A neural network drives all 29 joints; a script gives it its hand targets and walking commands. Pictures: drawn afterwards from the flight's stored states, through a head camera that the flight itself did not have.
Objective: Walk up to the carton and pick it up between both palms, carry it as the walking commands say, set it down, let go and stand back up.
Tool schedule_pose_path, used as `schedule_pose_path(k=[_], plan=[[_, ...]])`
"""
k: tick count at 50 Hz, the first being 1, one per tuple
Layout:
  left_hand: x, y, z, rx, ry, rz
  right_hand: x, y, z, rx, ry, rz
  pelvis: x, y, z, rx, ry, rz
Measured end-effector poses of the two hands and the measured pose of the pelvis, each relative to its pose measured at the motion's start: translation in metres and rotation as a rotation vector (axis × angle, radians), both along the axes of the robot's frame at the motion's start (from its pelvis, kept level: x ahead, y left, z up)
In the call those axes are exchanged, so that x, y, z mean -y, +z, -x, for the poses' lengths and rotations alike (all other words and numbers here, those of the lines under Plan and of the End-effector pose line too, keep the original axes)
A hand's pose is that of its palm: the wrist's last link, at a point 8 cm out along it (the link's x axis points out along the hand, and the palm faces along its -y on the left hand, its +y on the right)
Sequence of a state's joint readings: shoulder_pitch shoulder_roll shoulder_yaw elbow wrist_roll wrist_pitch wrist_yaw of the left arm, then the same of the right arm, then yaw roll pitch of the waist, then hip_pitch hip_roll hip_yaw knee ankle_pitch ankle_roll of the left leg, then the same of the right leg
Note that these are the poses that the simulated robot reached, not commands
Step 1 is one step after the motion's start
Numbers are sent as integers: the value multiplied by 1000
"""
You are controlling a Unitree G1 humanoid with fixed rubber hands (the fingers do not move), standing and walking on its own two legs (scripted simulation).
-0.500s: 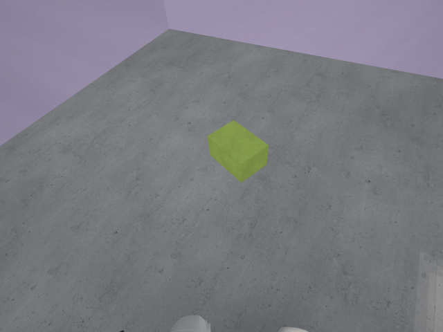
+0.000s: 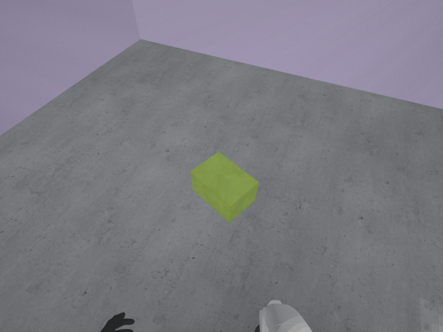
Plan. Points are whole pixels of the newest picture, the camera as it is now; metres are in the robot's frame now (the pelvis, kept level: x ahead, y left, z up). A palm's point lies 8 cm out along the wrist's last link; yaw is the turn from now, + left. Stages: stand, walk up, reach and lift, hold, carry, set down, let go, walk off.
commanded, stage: walk up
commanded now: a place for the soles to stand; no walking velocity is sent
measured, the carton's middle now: (223, 186) +0.91 -0.03 -0.69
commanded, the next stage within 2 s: none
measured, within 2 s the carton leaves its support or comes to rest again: neither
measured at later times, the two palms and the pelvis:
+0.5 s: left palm (106, 323) +0.17 +0.25 -0.13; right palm (325, 229) +0.34 -0.24 -0.11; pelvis +0.22 -0.01 -0.01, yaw +4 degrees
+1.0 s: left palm (152, 179) +0.52 +0.20 -0.12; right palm (339, 217) +0.40 -0.31 -0.15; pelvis +0.40 -0.04 -0.03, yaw +2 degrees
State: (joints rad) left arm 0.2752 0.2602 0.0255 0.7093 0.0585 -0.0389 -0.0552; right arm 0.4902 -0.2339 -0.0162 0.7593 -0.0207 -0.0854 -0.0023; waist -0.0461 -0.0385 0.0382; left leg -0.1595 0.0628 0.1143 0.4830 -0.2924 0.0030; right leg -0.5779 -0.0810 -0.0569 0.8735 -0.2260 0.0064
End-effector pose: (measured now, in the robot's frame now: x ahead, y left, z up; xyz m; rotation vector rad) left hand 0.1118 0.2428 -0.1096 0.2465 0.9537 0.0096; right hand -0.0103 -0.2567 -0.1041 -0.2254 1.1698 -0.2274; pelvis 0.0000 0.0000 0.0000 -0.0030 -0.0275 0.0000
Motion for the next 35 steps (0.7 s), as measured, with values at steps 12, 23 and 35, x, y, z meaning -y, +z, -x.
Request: schedule_pose_path(k=[12, 23, 35], plan=[[36, -6, -118, 48, 63, -60, 36, -45, -112, -89, 48, -54, 34, -25, -113, 17, 18, -13], [2, -9, -60, -233, 272, -63, -8, -4, -327, 186, 257, -89, 20, -2, -200, 13, 70, -6], [-17, -28, -202, -205, 150, -26, -12, -5, -379, 145, 115, 9, -3, -11, -296, 6, 37, -2]])
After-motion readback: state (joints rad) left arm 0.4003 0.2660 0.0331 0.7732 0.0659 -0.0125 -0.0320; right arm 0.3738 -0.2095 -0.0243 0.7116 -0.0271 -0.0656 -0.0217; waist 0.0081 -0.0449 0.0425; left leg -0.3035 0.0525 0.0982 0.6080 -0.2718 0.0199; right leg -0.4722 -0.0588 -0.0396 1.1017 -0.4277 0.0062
